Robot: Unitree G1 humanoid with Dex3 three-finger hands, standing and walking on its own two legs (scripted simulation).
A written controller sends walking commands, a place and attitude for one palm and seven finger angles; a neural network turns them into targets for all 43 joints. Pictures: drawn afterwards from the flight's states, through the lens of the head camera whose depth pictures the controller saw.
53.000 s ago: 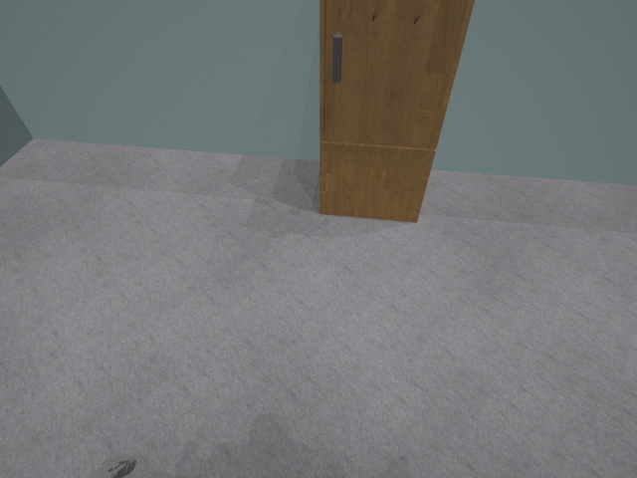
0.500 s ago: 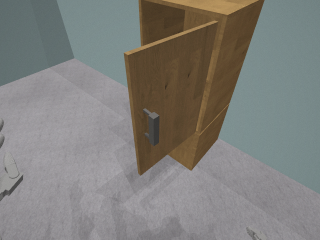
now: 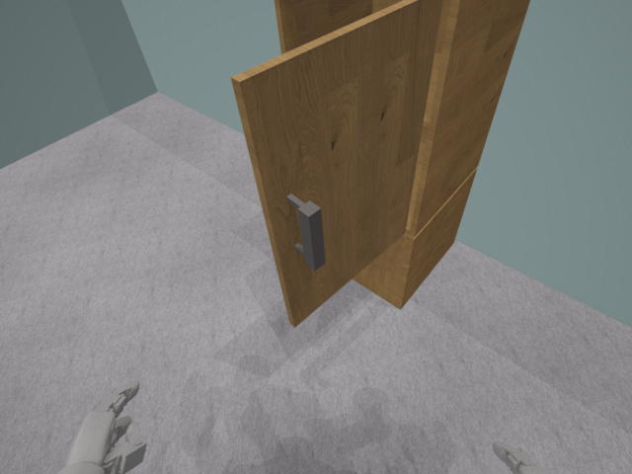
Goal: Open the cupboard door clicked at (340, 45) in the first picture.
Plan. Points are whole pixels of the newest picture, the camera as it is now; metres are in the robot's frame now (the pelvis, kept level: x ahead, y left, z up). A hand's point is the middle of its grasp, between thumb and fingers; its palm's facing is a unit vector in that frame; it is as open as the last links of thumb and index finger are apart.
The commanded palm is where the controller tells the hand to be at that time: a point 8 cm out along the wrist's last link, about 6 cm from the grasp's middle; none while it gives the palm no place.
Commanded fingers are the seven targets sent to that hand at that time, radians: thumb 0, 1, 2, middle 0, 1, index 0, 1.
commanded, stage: let the arm hang, fingers relaxed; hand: left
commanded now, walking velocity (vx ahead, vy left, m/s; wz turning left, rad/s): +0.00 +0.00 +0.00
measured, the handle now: (304, 231) +0.49 +0.05 +0.00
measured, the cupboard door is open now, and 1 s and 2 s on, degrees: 84 84 84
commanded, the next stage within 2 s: look to check the result in 0.92 s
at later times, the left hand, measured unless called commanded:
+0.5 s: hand out of the picture -0.05 +0.20 -0.15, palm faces +0.04 -0.97 -0.23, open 7.3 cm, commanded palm none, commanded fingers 0.00 0.90 0.90 -0.20 -0.30 -0.20 -0.30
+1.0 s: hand out of the picture -0.06 +0.17 -0.15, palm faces +0.03 -0.99 -0.17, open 7.3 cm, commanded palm none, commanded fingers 0.00 0.90 0.90 -0.20 -0.30 -0.20 -0.30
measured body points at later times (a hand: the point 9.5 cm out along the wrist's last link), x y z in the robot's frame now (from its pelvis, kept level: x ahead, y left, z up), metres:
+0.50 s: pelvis -0.02 +0.01 +0.03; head -0.01 +0.00 +0.47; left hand -0.05 +0.25 -0.13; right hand +0.02 -0.22 -0.14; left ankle +0.02 +0.11 -0.71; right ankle -0.08 -0.10 -0.71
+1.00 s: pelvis -0.03 +0.01 +0.03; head -0.02 +0.01 +0.48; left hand -0.06 +0.22 -0.14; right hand -0.05 -0.21 -0.14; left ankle +0.02 +0.11 -0.71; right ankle -0.08 -0.10 -0.71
